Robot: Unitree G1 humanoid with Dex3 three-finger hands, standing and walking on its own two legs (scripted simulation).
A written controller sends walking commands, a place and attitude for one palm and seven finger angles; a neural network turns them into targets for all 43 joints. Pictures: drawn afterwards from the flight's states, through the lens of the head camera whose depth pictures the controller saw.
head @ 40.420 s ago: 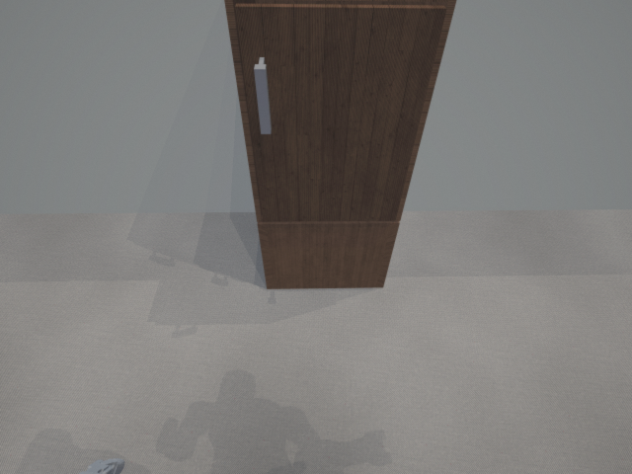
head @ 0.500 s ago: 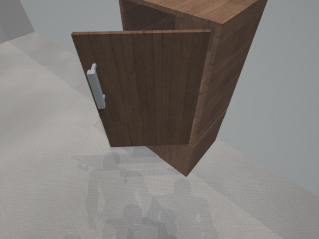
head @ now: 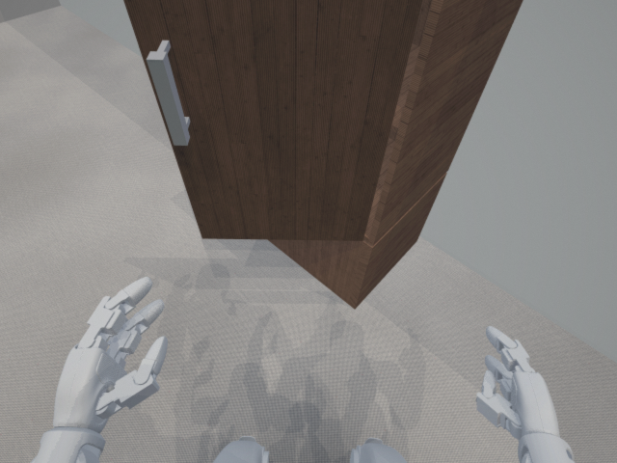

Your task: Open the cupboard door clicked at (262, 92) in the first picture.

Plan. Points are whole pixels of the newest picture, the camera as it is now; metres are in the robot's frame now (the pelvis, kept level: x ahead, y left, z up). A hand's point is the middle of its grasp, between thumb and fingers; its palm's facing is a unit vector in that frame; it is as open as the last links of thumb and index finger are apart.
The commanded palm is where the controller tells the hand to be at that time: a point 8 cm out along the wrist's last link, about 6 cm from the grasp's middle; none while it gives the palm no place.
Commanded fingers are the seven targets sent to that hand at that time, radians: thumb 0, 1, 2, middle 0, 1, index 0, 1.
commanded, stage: raise the hand with hooked fingers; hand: left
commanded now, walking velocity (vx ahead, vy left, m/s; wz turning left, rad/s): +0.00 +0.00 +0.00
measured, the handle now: (173, 95) +0.61 +0.27 +0.13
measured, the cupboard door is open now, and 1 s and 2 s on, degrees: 43 43 43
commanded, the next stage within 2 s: move the hooked fingers beside the handle in 1.72 s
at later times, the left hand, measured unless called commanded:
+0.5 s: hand (105, 325) +0.25 +0.24 +0.08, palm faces +0.10 -0.99 -0.07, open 11.4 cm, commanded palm +0.21 +0.30 +0.08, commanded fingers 0.00 -0.15 0.45 -0.28 -0.98 -0.28 -0.98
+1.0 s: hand (61, 270) +0.28 +0.29 +0.13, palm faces +0.11 -0.99 -0.04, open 13.8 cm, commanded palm +0.25 +0.33 +0.13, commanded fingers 0.00 -0.50 0.30 -0.30 -1.20 -0.30 -1.20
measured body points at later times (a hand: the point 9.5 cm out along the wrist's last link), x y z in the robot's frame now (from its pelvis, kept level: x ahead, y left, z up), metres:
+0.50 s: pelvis +0.01 +0.01 +0.02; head +0.07 +0.01 +0.46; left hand +0.23 +0.30 +0.09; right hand +0.16 -0.22 -0.07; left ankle +0.01 +0.13 -0.67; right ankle +0.04 -0.11 -0.67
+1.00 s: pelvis +0.02 +0.02 +0.04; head +0.05 +0.02 +0.49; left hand +0.27 +0.34 +0.13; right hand +0.20 -0.21 -0.03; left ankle +0.01 +0.13 -0.67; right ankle +0.04 -0.11 -0.67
